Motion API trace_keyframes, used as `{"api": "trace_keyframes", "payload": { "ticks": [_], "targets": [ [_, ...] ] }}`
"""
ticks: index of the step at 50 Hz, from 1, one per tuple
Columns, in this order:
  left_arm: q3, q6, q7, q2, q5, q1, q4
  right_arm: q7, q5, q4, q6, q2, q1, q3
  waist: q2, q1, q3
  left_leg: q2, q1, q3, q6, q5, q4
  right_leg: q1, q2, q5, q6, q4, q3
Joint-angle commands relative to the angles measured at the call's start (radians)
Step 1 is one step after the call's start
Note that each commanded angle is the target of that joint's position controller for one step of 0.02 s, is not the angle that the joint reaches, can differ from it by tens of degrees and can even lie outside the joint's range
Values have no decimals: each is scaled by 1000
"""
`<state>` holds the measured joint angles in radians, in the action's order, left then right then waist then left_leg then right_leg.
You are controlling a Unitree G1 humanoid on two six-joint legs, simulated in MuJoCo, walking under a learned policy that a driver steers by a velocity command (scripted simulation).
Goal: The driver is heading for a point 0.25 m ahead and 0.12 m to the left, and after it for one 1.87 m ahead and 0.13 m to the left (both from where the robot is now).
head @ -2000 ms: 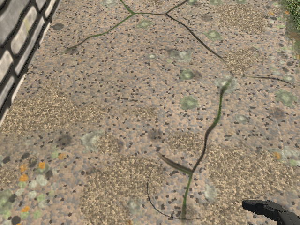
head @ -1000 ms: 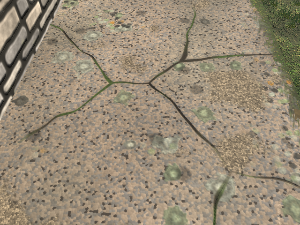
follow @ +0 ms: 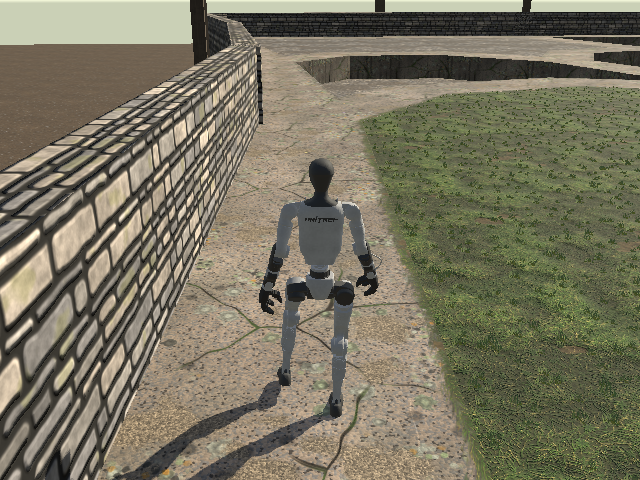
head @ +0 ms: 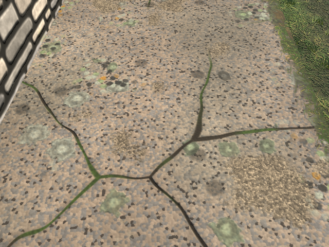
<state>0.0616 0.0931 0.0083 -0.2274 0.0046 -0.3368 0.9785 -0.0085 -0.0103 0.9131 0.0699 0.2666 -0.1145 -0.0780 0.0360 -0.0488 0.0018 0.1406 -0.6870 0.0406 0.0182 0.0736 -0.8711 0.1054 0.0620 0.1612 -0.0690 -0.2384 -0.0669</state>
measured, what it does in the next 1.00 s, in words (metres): walks ahead, turning left: left foot, then right foot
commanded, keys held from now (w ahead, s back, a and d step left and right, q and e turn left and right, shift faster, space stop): w+q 0.06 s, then q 0.42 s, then no key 0.52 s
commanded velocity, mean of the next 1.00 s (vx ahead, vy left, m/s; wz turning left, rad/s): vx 0.15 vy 0.00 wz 0.29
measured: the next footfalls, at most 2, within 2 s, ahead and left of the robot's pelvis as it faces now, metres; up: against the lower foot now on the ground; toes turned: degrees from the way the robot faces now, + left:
left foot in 0.24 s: +0.28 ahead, +0.17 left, +0.00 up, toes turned +15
right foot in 0.72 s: +0.36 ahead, -0.06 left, +0.00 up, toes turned +20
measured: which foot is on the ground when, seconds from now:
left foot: up 0.00-0.22, down 0.24-1.00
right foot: down 0.00-0.24, up 0.26-0.70, down 0.72-1.00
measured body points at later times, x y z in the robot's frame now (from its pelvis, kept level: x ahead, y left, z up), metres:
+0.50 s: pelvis +0.20 +0.07 -0.01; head +0.25 +0.10 +0.43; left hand +0.29 +0.37 -0.13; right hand +0.38 -0.18 -0.12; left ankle +0.26 +0.15 -0.75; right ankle +0.28 -0.10 -0.68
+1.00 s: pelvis +0.27 +0.05 -0.02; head +0.29 +0.05 +0.43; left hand +0.31 +0.33 -0.13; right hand +0.49 -0.16 -0.13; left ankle +0.24 +0.16 -0.75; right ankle +0.32 -0.08 -0.75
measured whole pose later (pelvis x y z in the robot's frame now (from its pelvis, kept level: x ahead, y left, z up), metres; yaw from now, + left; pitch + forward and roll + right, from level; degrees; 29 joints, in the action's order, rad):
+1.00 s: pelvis +0.27 +0.05 -0.02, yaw +19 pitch +0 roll +0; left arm 0.03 0.03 -0.01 -0.23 0.01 -0.17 0.83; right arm -0.01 0.01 0.77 -0.03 0.26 -0.17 -0.05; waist 0.01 -0.01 -0.02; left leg -0.04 -0.27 0.07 0.01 0.28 -0.55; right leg 0.26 -0.02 0.29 0.02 -0.55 0.02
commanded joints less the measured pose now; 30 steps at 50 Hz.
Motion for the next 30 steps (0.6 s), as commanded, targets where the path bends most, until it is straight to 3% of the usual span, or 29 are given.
{"api": "trace_keyframes", "payload": {
  "ticks": [1,3,5,7,9,10,11,12,13,14,15,16,17,18,20,24,27,30],
  "targets": [
    [31,14,-16,-162,-3,32,-54,11,-4,-47,6,29,40,0,-97,20,-41,-9,10,-17,-4,-166,147,26,-257,-167,-126,141,107],
    [32,14,-18,-164,-5,-2,-37,20,-9,-66,5,23,99,7,-93,-3,-59,-25,18,-33,4,-198,209,-10,-267,-156,-116,147,70],
    [29,5,-22,-156,1,-10,-23,31,-6,-86,6,18,140,13,-82,-13,-84,-48,33,-42,17,-190,269,-50,-275,-289,-101,102,15],
    [31,-10,-28,-166,0,-1,-18,44,-2,-108,8,27,152,12,-99,-7,-69,-74,68,-56,34,-143,298,-101,-294,-450,-81,22,-17],
    [41,-26,-40,-199,-12,42,-34,58,2,-120,9,74,106,-4,-139,32,-20,-116,141,-87,60,-50,307,-148,-302,-666,-51,-104,-31],
    [45,-35,-49,-209,-18,66,-45,62,6,-104,10,104,20,-20,-143,77,30,-151,240,-111,74,-35,331,-154,-288,-749,-28,-219,-43],
    [42,-44,-55,-203,-18,74,-57,60,7,-72,12,147,-103,-44,-109,134,91,-186,394,-119,96,-116,400,-119,-239,-729,10,-406,-72],
    [32,-41,-57,-185,7,42,-86,43,18,-66,8,239,-206,-69,39,154,200,-25,665,98,164,-495,371,95,-177,-400,72,-721,-93],
    [-7,-22,-39,-57,45,-84,-101,34,23,-89,0,293,-175,-65,250,39,332,214,976,487,361,-887,324,446,10,531,137,-1075,-13],
    [0,-3,-24,-121,8,-75,-97,38,15,-107,-6,243,-210,-52,148,98,476,241,1006,577,408,-698,402,503,-7,547,123,-1197,164],
    [11,1,-22,-158,-26,27,-125,35,11,-132,-10,201,-146,-45,80,109,361,181,903,469,361,-538,434,574,-49,465,107,-1190,165],
    [14,-8,-33,-163,-25,88,-137,29,-1,-147,-17,165,-80,-36,-7,93,240,130,758,379,309,-408,473,594,-89,376,106,-1125,145],
    [23,-24,-47,-176,-9,116,-139,24,-1,-161,-24,141,-33,-27,-40,71,164,101,604,332,284,-336,512,558,-117,324,109,-1058,143],
    [31,-42,-55,-185,-1,113,-152,19,10,-169,-30,137,-14,-26,-18,42,137,79,491,318,274,-280,540,490,-130,297,107,-1004,151],
    [31,-63,-65,-156,5,95,-165,14,25,-181,-33,152,-8,-31,34,18,126,45,393,289,270,-269,565,428,-115,268,110,-918,141],
    [29,-75,-76,-142,11,130,-188,-9,10,-202,-47,187,-28,-44,51,28,161,21,402,294,247,-187,557,448,-92,174,137,-759,152],
    [27,-83,-73,-139,5,166,-200,-23,7,-214,-64,166,-19,-35,69,45,150,-2,393,294,211,32,565,435,-97,102,149,-663,156],
    [22,-77,-66,-135,1,204,-219,-27,17,-213,-74,156,-31,-28,96,66,118,-7,379,310,206,119,565,387,-97,104,151,-567,148]
  ]
}}
Keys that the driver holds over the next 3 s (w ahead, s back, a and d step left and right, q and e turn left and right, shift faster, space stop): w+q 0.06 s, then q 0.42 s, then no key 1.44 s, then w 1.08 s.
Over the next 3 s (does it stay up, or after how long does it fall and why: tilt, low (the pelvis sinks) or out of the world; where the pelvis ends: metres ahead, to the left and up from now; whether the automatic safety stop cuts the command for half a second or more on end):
stays up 0.69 0.20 0.00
